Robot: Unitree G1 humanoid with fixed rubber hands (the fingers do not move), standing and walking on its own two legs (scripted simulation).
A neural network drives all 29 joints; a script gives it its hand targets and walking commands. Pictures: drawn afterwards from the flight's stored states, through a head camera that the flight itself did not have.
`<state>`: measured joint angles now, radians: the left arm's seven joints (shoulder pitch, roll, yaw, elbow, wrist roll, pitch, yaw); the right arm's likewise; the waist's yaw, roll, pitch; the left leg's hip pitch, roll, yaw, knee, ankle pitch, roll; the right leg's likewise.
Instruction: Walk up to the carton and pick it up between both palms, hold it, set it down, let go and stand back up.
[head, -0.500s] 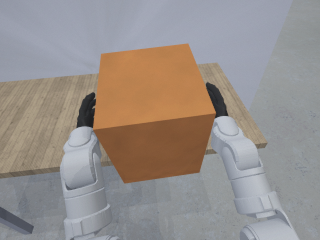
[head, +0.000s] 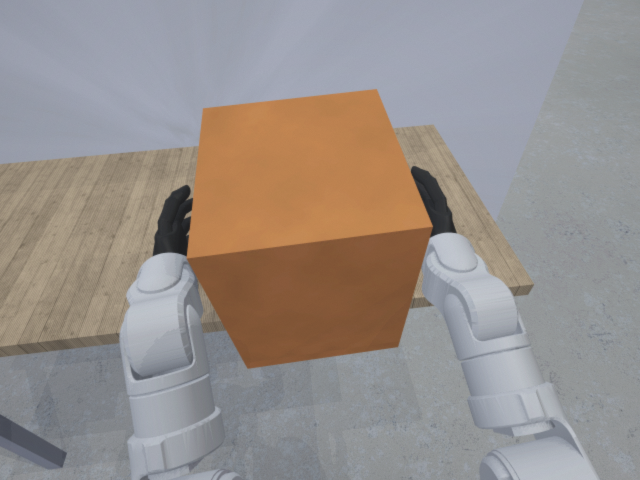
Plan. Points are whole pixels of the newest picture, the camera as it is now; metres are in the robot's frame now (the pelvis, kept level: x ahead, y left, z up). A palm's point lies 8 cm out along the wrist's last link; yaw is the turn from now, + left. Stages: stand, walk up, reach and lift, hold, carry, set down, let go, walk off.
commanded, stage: hold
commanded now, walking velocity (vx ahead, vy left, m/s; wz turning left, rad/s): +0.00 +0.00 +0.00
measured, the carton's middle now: (308, 237) +0.38 -0.01 +0.14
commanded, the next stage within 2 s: set down in 0.14 s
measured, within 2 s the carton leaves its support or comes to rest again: neither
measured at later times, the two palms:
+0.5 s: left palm (173, 260) +0.35 +0.14 +0.16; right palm (427, 231) +0.36 -0.15 +0.15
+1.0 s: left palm (192, 247) +0.38 +0.13 +0.15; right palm (429, 225) +0.38 -0.16 +0.13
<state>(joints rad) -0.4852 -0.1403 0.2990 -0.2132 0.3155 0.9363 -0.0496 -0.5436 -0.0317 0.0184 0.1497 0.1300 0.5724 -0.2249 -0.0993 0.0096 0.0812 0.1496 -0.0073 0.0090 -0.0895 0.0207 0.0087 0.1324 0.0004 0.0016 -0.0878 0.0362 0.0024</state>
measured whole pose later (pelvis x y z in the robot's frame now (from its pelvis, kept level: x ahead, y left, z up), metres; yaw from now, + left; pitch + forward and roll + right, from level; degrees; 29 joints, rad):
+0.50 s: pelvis -0.01 +0.00 +0.00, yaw +1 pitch -2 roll +0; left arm -0.51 -0.14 0.31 -0.14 0.32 0.88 -0.04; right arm -0.58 -0.01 -0.03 0.22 0.08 0.54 -0.19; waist -0.09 0.02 0.05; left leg 0.09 -0.01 0.00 -0.09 0.04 0.01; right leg 0.07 0.00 -0.01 -0.08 0.04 0.00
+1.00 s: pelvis +0.02 +0.00 +0.00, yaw +1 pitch -1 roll +0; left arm -0.50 -0.16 0.30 -0.13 0.32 0.84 -0.02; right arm -0.58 -0.01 -0.04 0.28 0.04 0.46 -0.15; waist -0.12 0.01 0.07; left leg 0.11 -0.01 0.00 -0.09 0.01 0.01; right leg 0.10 0.00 -0.01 -0.09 0.02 0.00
